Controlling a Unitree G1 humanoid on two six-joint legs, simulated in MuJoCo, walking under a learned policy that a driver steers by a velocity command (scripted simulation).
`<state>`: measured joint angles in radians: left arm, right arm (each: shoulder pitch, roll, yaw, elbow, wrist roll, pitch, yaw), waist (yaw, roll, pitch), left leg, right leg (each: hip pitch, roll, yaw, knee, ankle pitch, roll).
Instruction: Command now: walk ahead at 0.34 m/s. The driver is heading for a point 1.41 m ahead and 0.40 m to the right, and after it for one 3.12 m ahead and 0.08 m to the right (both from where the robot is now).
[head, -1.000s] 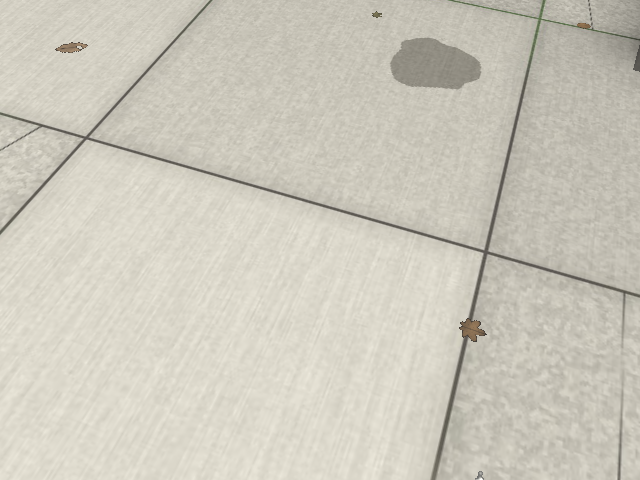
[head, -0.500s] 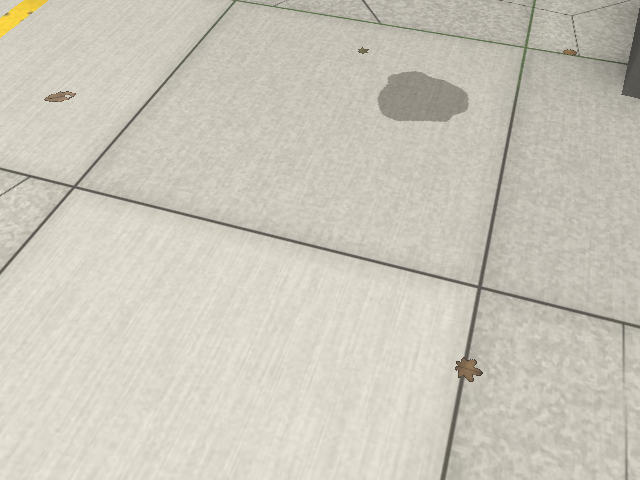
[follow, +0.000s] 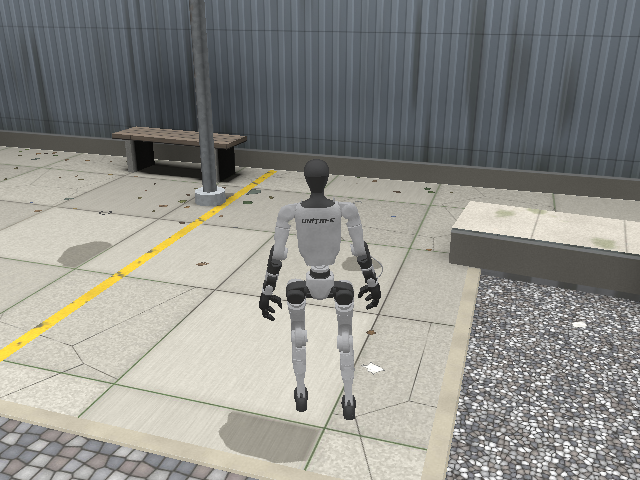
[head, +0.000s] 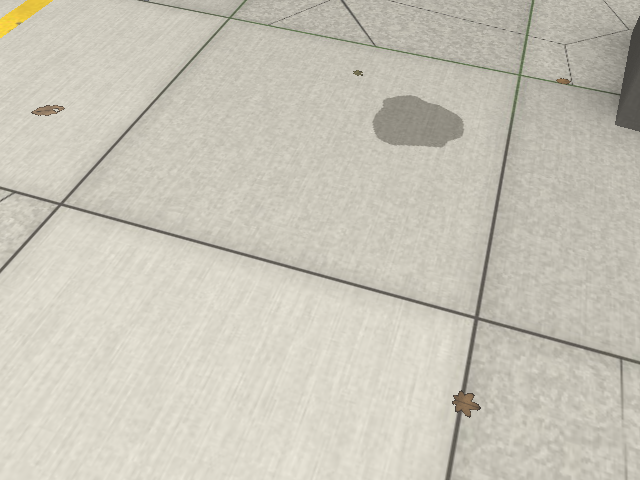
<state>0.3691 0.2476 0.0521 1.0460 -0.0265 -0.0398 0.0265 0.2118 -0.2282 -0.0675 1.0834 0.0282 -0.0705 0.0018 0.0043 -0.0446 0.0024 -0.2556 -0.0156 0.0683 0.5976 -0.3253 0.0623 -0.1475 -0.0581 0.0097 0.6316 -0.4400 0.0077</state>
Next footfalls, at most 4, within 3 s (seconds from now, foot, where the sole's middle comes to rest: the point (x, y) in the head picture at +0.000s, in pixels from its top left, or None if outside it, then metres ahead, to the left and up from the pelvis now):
0.46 right None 0.40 -0.14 -0.76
1.00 left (278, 401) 0.70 0.10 -0.76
1.52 right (415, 329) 0.91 -0.23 -0.76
2.04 left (397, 224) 1.27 -0.21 -0.76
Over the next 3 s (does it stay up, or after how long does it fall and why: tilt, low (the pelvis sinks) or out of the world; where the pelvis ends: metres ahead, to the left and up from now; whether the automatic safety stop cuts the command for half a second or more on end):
stays up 1.50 -0.49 0.01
